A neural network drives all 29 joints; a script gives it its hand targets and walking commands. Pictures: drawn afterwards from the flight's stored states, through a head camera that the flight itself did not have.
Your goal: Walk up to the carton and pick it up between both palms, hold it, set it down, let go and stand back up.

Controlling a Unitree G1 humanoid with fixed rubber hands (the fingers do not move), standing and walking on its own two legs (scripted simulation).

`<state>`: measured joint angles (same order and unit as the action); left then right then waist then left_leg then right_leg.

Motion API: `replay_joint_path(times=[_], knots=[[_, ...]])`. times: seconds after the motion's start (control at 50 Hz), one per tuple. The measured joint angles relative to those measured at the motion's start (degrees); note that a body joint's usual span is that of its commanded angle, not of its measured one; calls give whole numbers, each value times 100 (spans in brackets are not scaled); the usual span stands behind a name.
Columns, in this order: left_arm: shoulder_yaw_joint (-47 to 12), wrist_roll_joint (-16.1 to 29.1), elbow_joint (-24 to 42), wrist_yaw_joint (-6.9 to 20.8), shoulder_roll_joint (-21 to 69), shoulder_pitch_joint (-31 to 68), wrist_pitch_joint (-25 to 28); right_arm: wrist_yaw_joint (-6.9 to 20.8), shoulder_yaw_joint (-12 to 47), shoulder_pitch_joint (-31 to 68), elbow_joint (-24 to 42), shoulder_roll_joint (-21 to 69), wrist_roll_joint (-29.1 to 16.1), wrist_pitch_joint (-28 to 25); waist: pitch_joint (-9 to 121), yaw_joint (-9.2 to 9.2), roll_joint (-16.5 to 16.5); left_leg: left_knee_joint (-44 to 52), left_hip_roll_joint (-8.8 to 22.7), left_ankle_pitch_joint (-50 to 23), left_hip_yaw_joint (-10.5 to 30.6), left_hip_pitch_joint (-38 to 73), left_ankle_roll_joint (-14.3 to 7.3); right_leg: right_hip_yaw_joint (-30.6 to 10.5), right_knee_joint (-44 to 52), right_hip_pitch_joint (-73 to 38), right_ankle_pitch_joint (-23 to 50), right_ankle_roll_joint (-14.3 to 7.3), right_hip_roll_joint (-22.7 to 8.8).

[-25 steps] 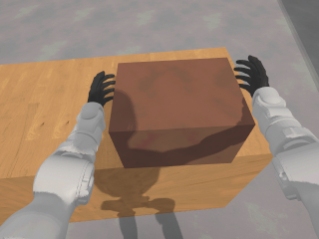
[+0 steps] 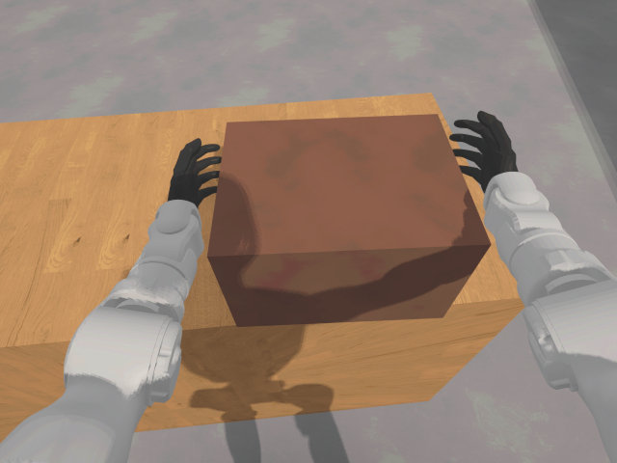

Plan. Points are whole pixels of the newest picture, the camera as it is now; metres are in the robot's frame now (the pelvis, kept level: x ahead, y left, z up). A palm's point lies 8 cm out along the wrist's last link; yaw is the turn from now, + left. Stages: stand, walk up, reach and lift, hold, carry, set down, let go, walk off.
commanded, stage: reach and lift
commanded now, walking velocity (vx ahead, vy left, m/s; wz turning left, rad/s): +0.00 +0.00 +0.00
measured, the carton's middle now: (336, 221) +0.46 +0.03 +0.03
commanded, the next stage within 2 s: none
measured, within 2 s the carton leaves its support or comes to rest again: leaves its support in 0.48 s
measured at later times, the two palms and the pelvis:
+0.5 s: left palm (183, 201) +0.42 +0.23 +0.10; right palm (501, 184) +0.45 -0.17 +0.13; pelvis +0.01 +0.00 +0.01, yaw +1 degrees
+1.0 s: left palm (169, 205) +0.39 +0.23 +0.13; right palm (512, 205) +0.41 -0.17 +0.13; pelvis +0.00 +0.00 +0.02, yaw +2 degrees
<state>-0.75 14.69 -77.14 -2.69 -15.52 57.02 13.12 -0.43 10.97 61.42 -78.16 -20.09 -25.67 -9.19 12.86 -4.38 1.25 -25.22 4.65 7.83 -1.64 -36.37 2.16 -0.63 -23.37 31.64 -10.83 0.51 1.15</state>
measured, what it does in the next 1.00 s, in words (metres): stands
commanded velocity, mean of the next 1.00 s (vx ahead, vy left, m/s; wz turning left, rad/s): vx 0.00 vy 0.00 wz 0.00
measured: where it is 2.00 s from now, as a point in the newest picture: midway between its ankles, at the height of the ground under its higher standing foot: outside the picture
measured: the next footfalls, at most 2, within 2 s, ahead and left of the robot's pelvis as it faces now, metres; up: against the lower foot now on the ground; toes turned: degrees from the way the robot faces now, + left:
none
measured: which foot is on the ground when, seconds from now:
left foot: down 0.00-1.00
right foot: down 0.00-1.00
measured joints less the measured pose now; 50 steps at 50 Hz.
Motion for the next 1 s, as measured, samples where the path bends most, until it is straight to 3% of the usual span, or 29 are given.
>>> replay_joint_path(times=[0.2,0.28,0.38,0.46,0.58,0.78,1.0], knots=[[227,-138,154,-19,26,-211,54,-67,-336,-178,227,119,315,69,18,86,-32,153,-29,-57,34,136,1,54,147,-151,37,-2,-27],[637,-442,172,49,70,-278,80,-74,-754,-265,294,248,750,31,-114,164,-52,264,-53,-81,44,370,-7,76,270,-398,65,4,-51],[1223,-963,162,149,145,-411,194,-57,-1552,-455,415,458,1645,-45,-306,258,-42,537,-111,-156,30,828,-27,88,507,-844,113,20,-108],[1395,-1110,376,160,225,-668,225,-51,-1897,-758,703,598,2024,-88,-402,270,-44,693,-137,-162,-13,1195,-40,68,674,-1205,137,42,-139],[1521,-1231,872,152,312,-1035,-1,-44,-2112,-1121,1027,773,2118,-133,-577,255,-63,799,-140,-137,-60,1655,-42,46,832,-1674,154,47,-149],[1231,-1200,1672,79,361,-1469,-660,-73,-2071,-1461,1472,829,2115,184,-736,182,-97,915,-149,-208,-5,1991,-22,125,914,-2022,178,22,-155],[1227,-1255,2293,125,390,-1577,-1307,-213,-1974,-1784,1960,850,2027,524,-722,326,-166,966,-194,-270,52,2205,-45,191,924,-2245,198,42,-194]])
